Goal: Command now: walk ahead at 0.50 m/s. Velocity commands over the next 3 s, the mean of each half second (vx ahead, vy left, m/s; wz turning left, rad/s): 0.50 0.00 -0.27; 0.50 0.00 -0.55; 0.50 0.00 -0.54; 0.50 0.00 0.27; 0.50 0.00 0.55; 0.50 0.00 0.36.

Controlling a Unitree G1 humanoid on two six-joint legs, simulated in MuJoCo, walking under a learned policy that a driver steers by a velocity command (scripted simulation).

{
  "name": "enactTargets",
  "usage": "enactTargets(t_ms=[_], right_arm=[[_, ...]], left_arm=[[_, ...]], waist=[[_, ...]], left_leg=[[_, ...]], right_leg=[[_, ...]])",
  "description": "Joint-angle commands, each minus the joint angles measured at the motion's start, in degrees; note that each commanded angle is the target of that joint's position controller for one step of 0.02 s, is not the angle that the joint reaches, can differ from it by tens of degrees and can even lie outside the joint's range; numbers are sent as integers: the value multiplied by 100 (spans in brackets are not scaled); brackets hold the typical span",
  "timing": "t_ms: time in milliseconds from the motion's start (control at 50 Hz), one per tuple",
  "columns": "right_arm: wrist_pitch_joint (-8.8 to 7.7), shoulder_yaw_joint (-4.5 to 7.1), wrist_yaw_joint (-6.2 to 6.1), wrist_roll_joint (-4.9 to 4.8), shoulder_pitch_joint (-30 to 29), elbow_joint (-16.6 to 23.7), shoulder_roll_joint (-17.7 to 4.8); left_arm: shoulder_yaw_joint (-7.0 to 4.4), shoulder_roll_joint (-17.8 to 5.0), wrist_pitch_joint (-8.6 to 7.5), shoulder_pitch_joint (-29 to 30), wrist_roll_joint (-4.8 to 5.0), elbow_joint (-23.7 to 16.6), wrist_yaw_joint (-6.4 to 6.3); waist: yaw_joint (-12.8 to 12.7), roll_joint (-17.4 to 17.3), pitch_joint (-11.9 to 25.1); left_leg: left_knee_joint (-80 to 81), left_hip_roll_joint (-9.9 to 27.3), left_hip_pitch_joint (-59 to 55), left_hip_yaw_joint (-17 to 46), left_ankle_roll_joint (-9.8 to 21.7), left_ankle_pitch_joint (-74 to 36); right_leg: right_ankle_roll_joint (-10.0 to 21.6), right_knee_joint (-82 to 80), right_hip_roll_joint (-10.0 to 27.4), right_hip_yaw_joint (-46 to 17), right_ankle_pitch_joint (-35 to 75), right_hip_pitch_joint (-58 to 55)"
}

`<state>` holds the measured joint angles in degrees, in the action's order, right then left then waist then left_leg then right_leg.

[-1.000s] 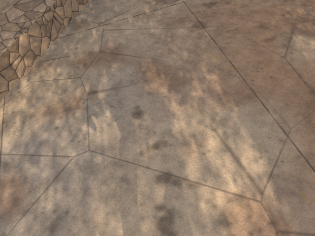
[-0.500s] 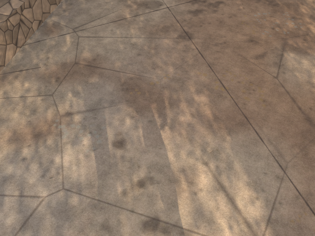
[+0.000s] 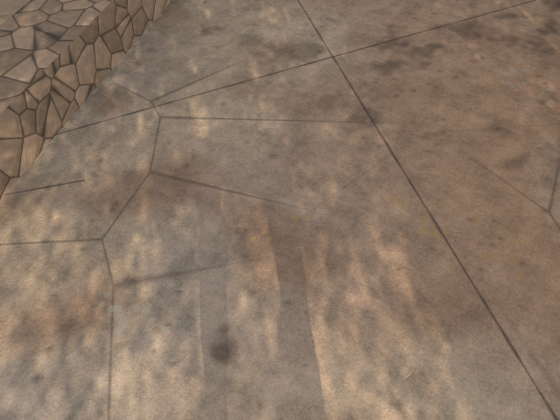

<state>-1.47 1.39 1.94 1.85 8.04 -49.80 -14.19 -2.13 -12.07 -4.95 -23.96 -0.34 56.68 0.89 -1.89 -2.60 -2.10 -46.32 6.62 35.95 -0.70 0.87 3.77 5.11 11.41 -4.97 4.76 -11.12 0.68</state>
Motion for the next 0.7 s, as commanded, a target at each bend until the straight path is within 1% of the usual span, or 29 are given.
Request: enactTargets(t_ms=[20, 60, 100, 120, 140, 160, 180, 200, 220, 240, 260, 280, 300, 320, 340, 380, 400, 440, 480, 520, 560, 600, 620, 660, 680, 700], right_arm=[[-81, -10, 4, -32, -705, 458, -198], [-98, -6, -11, -36, -945, 539, -243], [-128, 22, -27, -28, -1061, 616, -320], [-153, 41, -39, -25, -1005, 629, -355], [-189, 70, -60, -22, -773, 579, -406], [-234, 121, -98, -13, -262, 424, -489], [-310, 199, -154, 31, 692, 108, -619], [-374, 329, -242, 174, 1730, -96, -1052], [-334, 490, -249, 234, 2004, -122, -1671], [-253, 432, -218, 41, 1629, -43, -1271], [-258, 317, -211, -1, 1018, 47, -861], [-300, 246, -194, -4, 703, 73, -567], [-343, 208, -212, -13, 632, 35, -423], [-375, 177, -241, -41, 628, -32, -320], [-423, 168, -250, -50, 718, -81, -294], [-514, 192, -254, -110, 906, -179, -359], [-537, 206, -258, -117, 978, -211, -395], [-544, 209, -265, -97, 1140, -283, -389], [-538, 197, -270, -84, 1247, -345, -354], [-532, 195, -283, -85, 1313, -386, -387], [-519, 214, -310, -87, 1502, -458, -479], [-473, 234, -338, -76, 1693, -543, -546], [-438, 243, -356, -70, 1744, -575, -572], [-369, 273, -392, -52, 1696, -583, -690], [-324, 302, -407, -45, 1659, -577, -784], [-261, 331, -406, -38, 1622, -559, -874]], left_arm=[[-144, -805, -78, -215, -5, -129, -33], [-138, -814, -59, -374, -36, -29, -60], [-142, -840, -33, -429, -62, 50, -100], [-151, -881, -18, -383, -75, 72, -121], [-164, -941, -6, -262, -86, 65, -138], [-179, -1004, 5, -135, -91, 51, -145], [-164, -982, 19, -22, -69, 34, -131], [-98, -789, -1, 13, -7, -133, -110], [49, -53, 14, -770, 210, -235, -86], [-139, -807, 82, -461, 48, -110, -144], [-189, -839, 87, 9, 30, -224, -116], [-167, -685, 84, 235, 37, -267, -82], [-183, -613, 140, 308, -22, -249, -52], [-183, -537, 226, 229, -95, -242, -4], [-177, -435, 299, 222, -112, -239, 36], [-174, -322, 395, 424, -116, -342, 93], [-172, -305, 423, 607, -122, -415, 117], [-162, -296, 450, 1009, -128, -575, 160], [-130, -271, 439, 1445, -117, -752, 202], [-75, -211, 416, 1870, -120, -914, 240], [-30, -190, 411, 2255, -139, -1073, 270], [-22, -239, 407, 2489, -158, -1199, 287], [-31, -272, 404, 2533, -170, -1242, 289], [-74, -361, 411, 2374, -183, -1236, 263], [-112, -430, 415, 2118, -190, -1177, 234], [-170, -521, 398, 1662, -184, -1056, 205]], waist=[[-73, 584, -322], [-144, 614, -362], [-129, 623, -406], [-55, 630, -392], [88, 649, -298], [319, 658, -49], [732, 447, 465], [1078, -24, 1227], [743, -1385, 1998], [742, -486, 1718], [533, -165, 824], [421, -43, 407], [321, -129, 191], [183, -235, 104], [133, -228, 112], [61, -166, 44], [64, -154, -7], [102, -142, -133], [159, -125, -268], [230, -111, -352], [336, -111, -400], [398, -106, -431], [386, -122, -424], [245, -234, -258], [120, -316, -89], [-70, -334, 172]], left_leg=[[756, -174, -116, -291, -14, -453], [1046, -246, -124, -323, 69, -391], [1252, -301, -183, -279, 191, -104], [1366, -362, -315, -265, 257, 116], [1509, -474, -668, -276, 330, 368], [1686, -651, -1330, -323, 412, 575], [2065, -722, -2556, -342, 543, 360], [2162, 309, -4111, 706, 795, 842], [2698, 2008, -5694, 3306, 1463, 1361], [3090, 1859, -5122, 3653, 1402, 1901], [3223, 1605, -4293, 2670, 1208, 1868], [3450, 1356, -3637, 1970, 1051, 1304], [3568, 1126, -3254, 1412, 864, 854], [3652, 953, -2974, 971, 729, 521], [3691, 910, -2877, 729, 696, 213], [3778, 875, -2895, 300, 693, -295], [3824, 859, -2929, 111, 690, -411], [3882, 801, -3000, -226, 686, -599], [3908, 701, -3034, -544, 671, -810], [3865, 638, -3081, -841, 635, -1092], [3827, 731, -3308, -1023, 624, -1390], [3666, 841, -3702, -1168, 614, -1778], [3515, 890, -3909, -1242, 600, -2130], [2921, 934, -4211, -1429, 550, -3653], [2425, 953, -4308, -1494, 536, -4424], [1653, 958, -4326, -1521, 540, -4823]], right_leg=[[608, -505, 1458, -680, 1747, 254], [608, -375, 1586, -687, 2026, -87], [591, -150, 1744, -793, 2438, -397], [570, 39, 1796, -851, 2779, -511], [513, 347, 1801, -869, 3344, -548], [441, 912, 1731, -855, 4008, -502], [331, 1970, 1465, -681, 3998, -163], [222, 3535, 1140, -493, 2479, 913], [-33, 5537, 134, -111, -1513, 2981], [61, 6074, 346, -753, -1749, 3408], [99, 6025, 640, -839, -1199, 3517], [83, 5786, 844, -812, -797, 3378], [52, 5596, 955, -795, -622, 3201], [-10, 5483, 1022, -770, -520, 3015], [-49, 5469, 1020, -734, -444, 2927], [-109, 5407, 1058, -657, -200, 3176], [-138, 5344, 1094, -618, -7, 3372], [-191, 5070, 1142, -544, 401, 3720], [-227, 4465, 1116, -422, 794, 3836], [-221, 3691, 1039, -222, 1123, 3677], [-136, 3132, 966, 32, 1212, 3543], [-2, 2803, 884, 202, 1012, 3494], [83, 2684, 823, 262, 830, 3447], [300, 2541, 531, 451, 298, 3041], [426, 2521, 334, 540, -48, 2714], [567, 2411, 126, 576, -325, 2236]])
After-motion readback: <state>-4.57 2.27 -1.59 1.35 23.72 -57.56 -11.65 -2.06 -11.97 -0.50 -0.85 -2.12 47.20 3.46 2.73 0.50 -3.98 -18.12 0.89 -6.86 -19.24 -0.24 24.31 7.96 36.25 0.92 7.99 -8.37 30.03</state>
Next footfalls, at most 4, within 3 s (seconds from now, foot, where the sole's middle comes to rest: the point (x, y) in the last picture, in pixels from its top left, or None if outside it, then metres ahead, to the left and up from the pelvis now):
0.20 left None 0.28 0.13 -0.78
0.74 right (354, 407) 0.52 -0.10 -0.78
1.28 left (350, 277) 0.89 -0.11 -0.78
1.74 right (464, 276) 0.89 -0.43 -0.78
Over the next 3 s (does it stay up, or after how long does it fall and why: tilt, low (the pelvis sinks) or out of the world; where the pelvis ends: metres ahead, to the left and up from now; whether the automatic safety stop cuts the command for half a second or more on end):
stays up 1.46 -0.53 0.00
